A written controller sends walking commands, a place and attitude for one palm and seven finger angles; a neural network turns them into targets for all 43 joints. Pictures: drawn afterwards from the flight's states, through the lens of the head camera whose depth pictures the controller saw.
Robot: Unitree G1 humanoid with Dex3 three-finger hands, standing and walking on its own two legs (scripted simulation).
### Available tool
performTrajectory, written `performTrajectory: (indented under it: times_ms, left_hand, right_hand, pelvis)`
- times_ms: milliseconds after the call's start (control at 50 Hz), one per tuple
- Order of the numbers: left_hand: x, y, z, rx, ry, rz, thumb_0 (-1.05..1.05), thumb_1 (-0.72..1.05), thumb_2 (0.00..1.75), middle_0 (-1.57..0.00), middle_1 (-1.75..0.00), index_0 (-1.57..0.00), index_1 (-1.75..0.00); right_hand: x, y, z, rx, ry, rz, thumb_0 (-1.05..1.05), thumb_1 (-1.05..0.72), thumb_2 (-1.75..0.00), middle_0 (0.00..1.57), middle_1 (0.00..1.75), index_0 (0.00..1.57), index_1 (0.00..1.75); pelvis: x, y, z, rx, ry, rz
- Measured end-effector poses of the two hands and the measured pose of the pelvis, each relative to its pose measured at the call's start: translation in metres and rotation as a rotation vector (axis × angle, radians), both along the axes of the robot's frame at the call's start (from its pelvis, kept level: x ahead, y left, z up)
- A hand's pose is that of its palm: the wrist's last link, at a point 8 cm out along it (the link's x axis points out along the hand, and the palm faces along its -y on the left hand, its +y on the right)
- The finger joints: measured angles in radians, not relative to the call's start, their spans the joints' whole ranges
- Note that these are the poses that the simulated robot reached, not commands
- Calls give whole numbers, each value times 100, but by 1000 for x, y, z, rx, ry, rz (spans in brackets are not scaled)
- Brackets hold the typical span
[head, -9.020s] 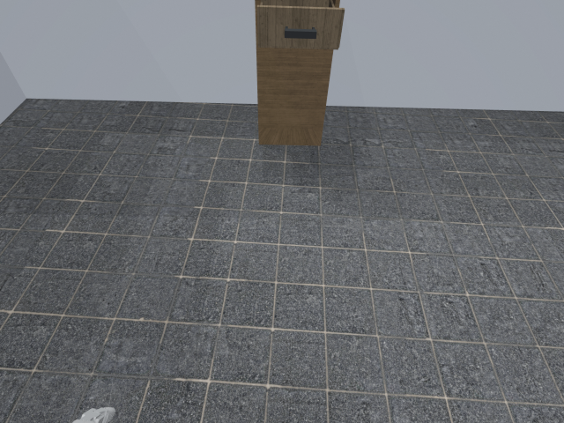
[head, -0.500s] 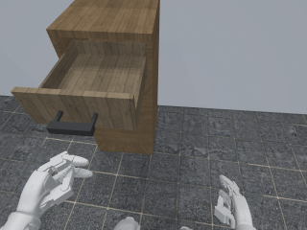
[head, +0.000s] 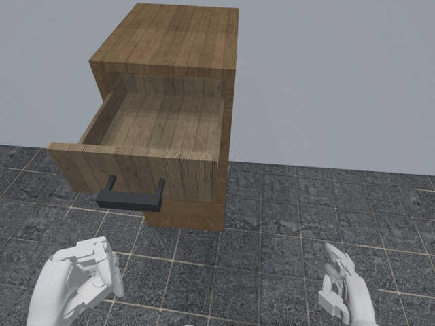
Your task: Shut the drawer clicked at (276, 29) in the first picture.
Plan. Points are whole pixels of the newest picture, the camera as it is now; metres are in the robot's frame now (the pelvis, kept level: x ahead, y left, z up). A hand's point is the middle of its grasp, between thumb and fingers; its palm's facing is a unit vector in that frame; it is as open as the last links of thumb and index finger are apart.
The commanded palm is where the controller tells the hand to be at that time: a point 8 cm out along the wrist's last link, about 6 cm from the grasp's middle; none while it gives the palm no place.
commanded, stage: raise the hand and make a fist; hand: left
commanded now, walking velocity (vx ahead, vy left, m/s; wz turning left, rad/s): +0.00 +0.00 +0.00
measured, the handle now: (133, 191) +0.35 +0.21 +0.04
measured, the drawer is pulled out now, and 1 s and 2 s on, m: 0.29 0.29 0.29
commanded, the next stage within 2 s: bring the fist close to the handle in 0.72 s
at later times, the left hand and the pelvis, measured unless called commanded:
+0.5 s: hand (117, 276) +0.16 +0.15 +0.13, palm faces +0.00 -1.00 -0.06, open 3.3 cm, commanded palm +0.12 +0.21 +0.14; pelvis +0.00 +0.01 +0.01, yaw +0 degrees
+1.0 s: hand (121, 275) +0.17 +0.15 +0.12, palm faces +0.08 -0.99 -0.11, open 3.3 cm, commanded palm +0.13 +0.21 +0.12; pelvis +0.01 -0.04 +0.01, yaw +1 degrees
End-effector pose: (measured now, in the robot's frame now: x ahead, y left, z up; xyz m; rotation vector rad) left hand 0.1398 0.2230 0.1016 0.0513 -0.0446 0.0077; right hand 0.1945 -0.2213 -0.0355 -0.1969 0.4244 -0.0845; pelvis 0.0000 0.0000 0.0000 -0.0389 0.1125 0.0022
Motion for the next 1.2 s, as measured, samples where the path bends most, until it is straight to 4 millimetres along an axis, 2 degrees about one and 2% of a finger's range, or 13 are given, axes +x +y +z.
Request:
performTrajectory:
  times_ms: [140,200,280,400,520,600,700,800,900,1000,1200]
  left_hand:
    - [-3,-1,13,-16,28,5,2,90,90,-133,-153,-134,-152]
    - [-7,-6,17,-16,44,-9,2,90,90,-136,-156,-137,-155]
    - [-9,-6,27,6,31,2,2,90,90,-138,-158,-139,-158]
    - [-4,-8,39,17,-4,17,2,90,90,-140,-160,-140,-159]
    - [2,-20,31,12,58,-8,1,90,90,-140,-160,-140,-160]
    - [1,-21,30,38,79,11,2,90,89,-140,-160,-140,-160]
    - [-3,-16,37,65,41,66,2,89,89,-140,-160,-140,-160]
    - [-5,-23,39,61,30,61,2,90,90,-140,-160,-140,-160]
    - [-4,-26,31,66,65,52,2,89,89,-140,-160,-141,-160]
    - [3,-21,21,57,79,80,2,89,89,-140,-160,-141,-160]
    - [20,-15,3,38,98,50,2,90,89,-140,-160,-140,-160]
  right_hand:
    - [16,47,13,69,-52,96,2,-90,-90,20,30,20,30]
    - [15,56,14,72,-47,121,2,-90,-90,20,30,20,30]
    - [8,57,11,66,-17,128,2,-90,-90,20,30,20,30]
    - [-9,42,2,53,35,95,2,-90,-90,20,30,20,30]
    - [-23,18,-3,42,69,32,2,-90,-90,20,30,20,30]
    - [-27,2,-4,38,75,-1,2,-90,-90,20,30,20,30]
    - [-22,-12,-4,37,66,-7,2,-90,-90,20,30,20,30]
    - [-12,-22,-4,45,36,1,2,-90,-90,20,30,20,30]
    - [-1,-29,-1,53,9,-1,2,-90,-90,20,30,20,30]
    - [4,-37,-1,42,17,3,2,-90,-90,20,30,20,30]
    - [-4,-55,-12,14,84,-31,2,-90,-90,20,30,20,30]
  pelvis:
    - [2,13,4,-7,-34,2]
    - [2,16,5,-7,-43,2]
    - [1,17,6,-6,-53,1]
    - [1,15,8,-3,-60,0]
    - [3,7,10,6,-60,-7]
    - [6,-2,11,12,-59,-11]
    - [8,-13,12,15,-59,-5]
    - [11,-23,12,18,-57,1]
    - [12,-34,14,23,-57,5]
    - [13,-43,14,27,-46,11]
    - [16,-47,14,31,-19,10]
